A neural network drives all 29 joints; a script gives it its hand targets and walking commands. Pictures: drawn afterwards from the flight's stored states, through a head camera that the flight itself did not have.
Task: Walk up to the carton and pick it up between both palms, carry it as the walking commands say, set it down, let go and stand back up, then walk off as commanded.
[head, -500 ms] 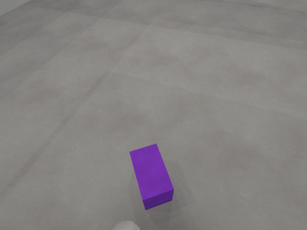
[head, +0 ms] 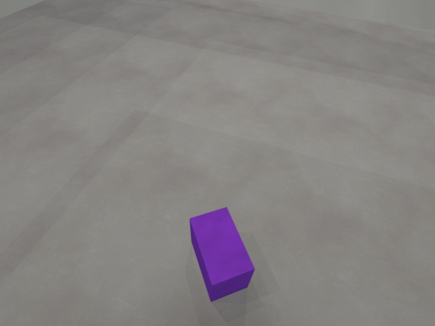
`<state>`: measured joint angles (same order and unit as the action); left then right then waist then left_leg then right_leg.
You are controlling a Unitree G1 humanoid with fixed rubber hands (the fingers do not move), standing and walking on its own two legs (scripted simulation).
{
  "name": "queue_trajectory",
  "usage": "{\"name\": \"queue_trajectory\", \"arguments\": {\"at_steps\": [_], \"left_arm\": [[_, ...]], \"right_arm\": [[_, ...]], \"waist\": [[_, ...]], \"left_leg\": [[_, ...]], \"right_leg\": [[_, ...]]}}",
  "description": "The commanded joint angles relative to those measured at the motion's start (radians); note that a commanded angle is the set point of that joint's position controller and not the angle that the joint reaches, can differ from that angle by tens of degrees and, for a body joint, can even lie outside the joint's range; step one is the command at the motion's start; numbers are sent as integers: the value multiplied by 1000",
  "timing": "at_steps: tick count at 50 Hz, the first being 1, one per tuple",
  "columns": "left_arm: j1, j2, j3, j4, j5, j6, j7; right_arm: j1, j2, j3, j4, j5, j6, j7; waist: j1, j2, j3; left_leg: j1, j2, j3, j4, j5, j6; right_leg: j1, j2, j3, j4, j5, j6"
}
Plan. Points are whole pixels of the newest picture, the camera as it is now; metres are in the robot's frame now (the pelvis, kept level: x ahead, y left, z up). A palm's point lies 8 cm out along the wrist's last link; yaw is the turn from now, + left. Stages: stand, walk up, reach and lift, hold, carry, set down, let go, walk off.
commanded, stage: walk up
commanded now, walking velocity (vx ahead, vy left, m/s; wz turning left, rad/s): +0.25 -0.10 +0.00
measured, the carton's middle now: (218, 253) +0.51 -0.04 -0.66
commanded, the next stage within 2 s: none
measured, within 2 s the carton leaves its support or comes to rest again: neither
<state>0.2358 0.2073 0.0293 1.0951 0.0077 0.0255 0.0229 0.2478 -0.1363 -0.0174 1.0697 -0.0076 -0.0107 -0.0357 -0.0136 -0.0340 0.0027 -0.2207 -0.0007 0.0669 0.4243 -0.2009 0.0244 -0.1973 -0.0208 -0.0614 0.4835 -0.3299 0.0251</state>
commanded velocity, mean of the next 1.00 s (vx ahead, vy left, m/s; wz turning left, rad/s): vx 0.06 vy -0.07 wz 0.00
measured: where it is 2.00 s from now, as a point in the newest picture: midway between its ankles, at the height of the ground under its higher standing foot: outside the picture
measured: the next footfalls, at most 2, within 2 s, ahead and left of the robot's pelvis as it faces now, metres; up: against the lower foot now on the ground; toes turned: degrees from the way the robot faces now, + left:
left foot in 0.34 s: +0.11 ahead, +0.10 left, +0.00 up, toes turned +10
right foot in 0.72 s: +0.15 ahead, -0.18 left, +0.00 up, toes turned -2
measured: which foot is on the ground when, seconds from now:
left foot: down 0.00-0.10, up 0.12-0.32, down 0.34-0.76, up 0.78-1.00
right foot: down 0.00-0.36, up 0.38-0.70, down 0.72-1.00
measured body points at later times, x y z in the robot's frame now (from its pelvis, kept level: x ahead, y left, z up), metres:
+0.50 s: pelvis +0.07 +0.00 +0.01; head +0.09 +0.04 +0.45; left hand +0.03 +0.22 -0.17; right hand +0.11 -0.24 -0.13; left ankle +0.07 +0.09 -0.74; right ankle +0.03 -0.15 -0.67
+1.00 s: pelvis +0.06 -0.06 +0.00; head +0.09 -0.06 +0.45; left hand +0.11 +0.17 -0.16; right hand +0.06 -0.31 -0.16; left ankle +0.02 +0.06 -0.72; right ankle +0.15 -0.17 -0.74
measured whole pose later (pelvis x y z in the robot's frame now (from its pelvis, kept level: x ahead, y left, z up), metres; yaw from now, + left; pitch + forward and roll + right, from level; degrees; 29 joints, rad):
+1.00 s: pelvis +0.06 -0.06 +0.00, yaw +2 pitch +0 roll +0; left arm 0.16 0.15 0.02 1.07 0.02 0.02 0.04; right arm 0.26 -0.20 -0.05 1.10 -0.02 0.06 -0.02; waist -0.02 0.00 0.06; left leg -0.28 0.02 0.04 0.73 -0.42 -0.01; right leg -0.32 -0.05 -0.10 0.42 -0.10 -0.01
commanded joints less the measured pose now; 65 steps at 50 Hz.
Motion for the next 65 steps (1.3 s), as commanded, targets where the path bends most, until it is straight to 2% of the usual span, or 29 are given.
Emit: {"name": "queue_trajectory", "arguments": {"at_steps": [1, 3, 5, 7, 9, 11, 13, 14, 16, 17, 19, 20, 22, 25, 26, 28, 32, 35, 37, 39, 41, 43, 47, 50, 52, 53, 56, 59, 65], "left_arm": [[200, 95, 43, -18, 23, -6, -18], [246, 141, 45, 14, 11, -29, -5], [205, 88, 19, 13, 7, -46, 2], [194, 93, 23, 13, 1, -51, 8], [137, 100, 24, -9, 6, -53, 1], [114, 135, 26, -15, 8, -52, -13], [151, 121, 22, 7, 14, -50, -14], [176, 76, 12, 9, 18, -57, -17], [170, -5, 1, 1, 17, -57, -28], [187, 6, 21, 16, 14, -34, -23], [139, 63, 46, 14, -1, -13, -16], [107, 40, 29, -5, 0, -15, -15], [123, 45, 35, 9, -1, -3, -17], [189, -16, 22, 30, -10, 8, -14], [176, -40, -1, 11, -8, 6, -14], [63, -39, 3, -12, -6, 13, -8], [82, 20, 26, 1, 1, -1, -2], [75, 134, 31, 0, -1, -31, 18], [81, 183, 39, -13, -5, -33, 17], [-4, 132, 19, -25, 10, -22, 29], [-48, 113, 14, -54, 12, -23, 30], [-71, 49, 10, -58, 12, -24, 30], [-56, 93, 23, -59, 8, -17, 17], [0, 93, 29, -25, -4, 2, 6], [34, 12, 9, -32, -7, 3, -5], [48, -18, 8, -24, 2, 1, -11], [20, -3, -2, -4, -1, -10, -7], [67, -2, -6, 21, -1, -28, 3], [89, -6, -9, 67, 4, -25, 11]], "right_arm": [[-65, -216, -69, -55, -4, 31, 15], [-104, -96, -40, -70, -3, 20, 33], [-59, -85, -33, -59, -25, -3, 28], [-67, -99, -28, -74, -25, -18, 31], [-18, -108, -29, -63, -23, -12, 43], [3, -110, -34, -60, -14, 1, 44], [15, -98, -33, -49, -11, -9, 32], [137, -126, -39, -4, -13, -17, 19], [294, -259, -77, 2, -42, -26, -2], [242, -269, -73, -17, -40, -17, -6], [114, -238, -54, -46, -15, -9, -22], [92, -204, -47, -56, -6, -21, -20], [126, -191, -42, -45, 7, -33, -27], [64, -139, -21, -47, 12, -42, -22], [55, -86, -9, -36, 9, -32, -20], [105, -82, -9, 3, 14, -19, -16], [51, -146, -25, 0, 14, -4, 2], [99, -103, -38, 11, 11, 10, 2], [118, -105, -67, 13, 25, 52, -2], [151, -78, -48, 26, 15, 83, 0], [145, -76, -46, 30, 3, 85, 9], [152, -41, -30, 50, -4, 72, 18], [121, -53, -19, 40, -14, 60, 8], [188, -55, -13, 77, -9, 32, -2], [90, -151, -31, 32, -17, 23, 0], [73, -175, -34, 26, -22, 20, 3], [28, -83, -3, 23, 3, -2, 3], [84, -69, -5, 39, 5, -17, -3], [162, -89, -13, 70, 13, -17, -9]], "waist": [[89, 48, 185], [102, -240, 226], [63, -90, 188], [53, -98, 81], [19, -86, 75], [-5, -86, 107], [-23, -25, 72], [-56, 45, 5], [-121, 419, -38], [-69, 292, -6], [-44, 153, 92], [-24, 197, 70], [2, 181, 65], [28, 149, 25], [30, 210, 1], [-5, 223, 0], [34, 170, 21], [32, -118, 8], [48, -184, 67], [10, -219, 118], [-6, -233, 95], [-28, -193, -25], [-3, -148, -77], [-15, 24, -5], [10, 294, 95], [28, 255, 122], [43, 183, 145], [29, 68, 94], [12, 23, 138]], "left_leg": [[-397, 170, -196, -94, -622, -14], [-455, 22, 24, 309, -286, -68], [-402, 59, -20, 431, -243, -57], [-352, 65, -7, 377, -230, -30], [-205, 59, 10, 287, -140, -45], [-73, 60, 41, 204, -89, -56], [74, 47, 53, 85, -19, -65], [201, 70, 14, 41, 4, -53], [328, 459, -478, -223, -234, 40], [202, 515, -531, -263, -226, 55], [133, 464, -374, -160, 403, 132], [128, 398, -223, -61, 811, 120], [137, 356, -124, -24, 1046, 64], [103, 276, 8, -74, 897, 63], [76, 204, 65, -96, 695, 73], [118, 158, 57, -99, 538, 72], [-18, 175, 1, -65, 200, 41], [-109, 82, 30, 114, -77, -53], [-137, 24, -10, 434, -410, -80], [-115, 42, -36, 575, -374, -80], [-99, 45, -53, 559, -305, -71], [-69, 19, -38, 424, -194, -37], [-6, -1, 19, 171, -203, -33], [62, 57, -49, -117, -39, -27], [-74, 220, -264, -280, -313, 28], [-141, 260, -308, -324, -397, 40], [-149, 129, -133, -239, -191, 6], [9, 125, -111, -155, 17, 13], [55, 114, -102, -176, 38, 8]], "right_leg": [[132, -114, 129, -158, -365, -79], [104, -322, 448, -461, -441, -131], [129, -260, 368, -379, -113, -153], [220, -198, 218, -262, 238, -152], [70, -170, 91, -302, 131, -131], [-72, -162, 95, -322, -92, -119], [-112, -146, 100, -220, -53, -113], [-150, -113, 84, -107, -38, -85], [-375, 0, -8, 331, -207, -8], [-333, -22, 80, 461, -155, -2], [-319, -38, 86, 529, -134, 22], [-293, -38, 76, 525, -157, 19], [-283, -31, 67, 544, -104, 18], [-168, -10, 37, 394, 13, 33], [-119, -4, 12, 289, 34, 46], [-88, 14, -43, 175, 73, 55], [90, -27, -49, -5, 212, 30], [122, -236, 158, -85, 628, -33], [13, -396, 276, -152, 888, -141], [-156, -348, 249, -213, 606, -183], [-184, -280, 172, -213, 464, -150], [-117, -197, 120, -270, -2, -108], [-20, -204, 161, -259, -100, -108], [-58, -187, 181, -201, -121, -73], [-116, -47, 40, -42, 29, -32], [-99, -36, 17, 27, 48, -21], [47, -47, 17, -57, 175, -18], [24, -81, 66, -135, 246, -16], [4, -78, 58, -167, 217, -10]]}}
